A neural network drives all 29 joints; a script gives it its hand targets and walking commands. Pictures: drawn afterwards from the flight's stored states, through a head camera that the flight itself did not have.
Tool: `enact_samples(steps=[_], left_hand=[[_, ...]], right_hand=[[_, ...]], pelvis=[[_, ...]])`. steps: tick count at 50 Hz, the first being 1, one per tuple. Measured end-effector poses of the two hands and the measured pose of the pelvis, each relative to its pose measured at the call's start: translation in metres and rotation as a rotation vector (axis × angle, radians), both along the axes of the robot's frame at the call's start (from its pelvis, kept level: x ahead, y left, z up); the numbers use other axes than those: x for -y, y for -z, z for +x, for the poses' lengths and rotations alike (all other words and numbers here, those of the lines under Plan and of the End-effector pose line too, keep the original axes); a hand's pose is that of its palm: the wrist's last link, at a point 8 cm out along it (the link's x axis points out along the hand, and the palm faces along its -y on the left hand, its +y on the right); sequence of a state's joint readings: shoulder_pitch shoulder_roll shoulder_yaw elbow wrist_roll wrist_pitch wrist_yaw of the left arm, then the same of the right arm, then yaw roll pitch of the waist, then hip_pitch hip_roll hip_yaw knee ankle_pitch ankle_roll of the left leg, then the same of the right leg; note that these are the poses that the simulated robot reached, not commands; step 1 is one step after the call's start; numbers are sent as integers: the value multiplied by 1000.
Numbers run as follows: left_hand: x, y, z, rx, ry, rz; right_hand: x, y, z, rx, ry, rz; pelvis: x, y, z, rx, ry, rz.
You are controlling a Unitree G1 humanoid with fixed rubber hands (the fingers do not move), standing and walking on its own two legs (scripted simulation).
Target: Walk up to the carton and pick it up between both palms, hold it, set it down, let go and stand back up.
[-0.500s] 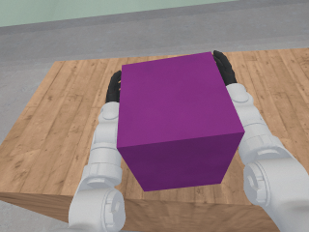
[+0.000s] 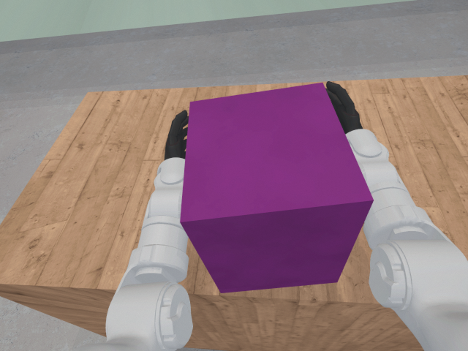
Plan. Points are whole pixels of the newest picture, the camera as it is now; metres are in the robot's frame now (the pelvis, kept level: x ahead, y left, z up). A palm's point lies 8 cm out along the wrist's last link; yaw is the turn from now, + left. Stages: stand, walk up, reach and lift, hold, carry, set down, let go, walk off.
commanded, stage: set down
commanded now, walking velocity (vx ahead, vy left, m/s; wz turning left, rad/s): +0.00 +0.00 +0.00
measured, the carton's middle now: (267, 196) +0.36 -0.01 +0.09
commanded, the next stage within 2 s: none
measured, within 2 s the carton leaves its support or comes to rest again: neither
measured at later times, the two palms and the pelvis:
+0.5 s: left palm (177, 166) +0.41 +0.15 +0.10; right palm (345, 137) +0.46 -0.14 +0.12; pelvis -0.01 +0.00 +0.00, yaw +0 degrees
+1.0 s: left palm (171, 170) +0.39 +0.15 +0.12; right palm (375, 144) +0.44 -0.18 +0.12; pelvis -0.03 +0.00 +0.00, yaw +0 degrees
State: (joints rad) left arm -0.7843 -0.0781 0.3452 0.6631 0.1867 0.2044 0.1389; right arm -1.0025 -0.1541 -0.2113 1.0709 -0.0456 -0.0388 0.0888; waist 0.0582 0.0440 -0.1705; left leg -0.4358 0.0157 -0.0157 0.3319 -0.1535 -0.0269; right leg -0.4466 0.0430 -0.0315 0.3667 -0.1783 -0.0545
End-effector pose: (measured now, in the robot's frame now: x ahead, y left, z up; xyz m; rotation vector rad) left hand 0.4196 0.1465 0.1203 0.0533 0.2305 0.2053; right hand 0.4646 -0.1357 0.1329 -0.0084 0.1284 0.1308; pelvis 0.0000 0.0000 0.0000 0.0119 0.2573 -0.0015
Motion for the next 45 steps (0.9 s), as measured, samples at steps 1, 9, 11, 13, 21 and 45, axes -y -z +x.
enact_samples(steps=[1, 9, 11, 13, 21, 45], left_hand=[[0, 0, 0, 1, 0, -1], [-1, 0, 0, 3, -12, 1], [-1, 1, -1, 2, -12, 0], [-1, 1, -1, 1, -16, 1], [-4, 7, -4, -15, -51, 8], [-7, 13, -20, -63, -125, -96]], right_hand=[[0, 0, 0, 0, 0, -1], [0, 1, 0, -2, 3, -1], [0, 1, -1, -3, 6, -2], [1, 2, -1, -5, 9, -2], [2, 9, -3, -37, 30, -7], [31, 20, -14, -103, 115, 15]], pelvis=[[0, 0, 0, 0, 0, 0], [0, 0, 0, 1, 0, 0], [0, 0, -1, 1, 0, 0], [0, 0, -1, 2, 0, 0], [0, 0, -4, 5, 0, 0], [-1, 1, -19, 30, 4, -6]])
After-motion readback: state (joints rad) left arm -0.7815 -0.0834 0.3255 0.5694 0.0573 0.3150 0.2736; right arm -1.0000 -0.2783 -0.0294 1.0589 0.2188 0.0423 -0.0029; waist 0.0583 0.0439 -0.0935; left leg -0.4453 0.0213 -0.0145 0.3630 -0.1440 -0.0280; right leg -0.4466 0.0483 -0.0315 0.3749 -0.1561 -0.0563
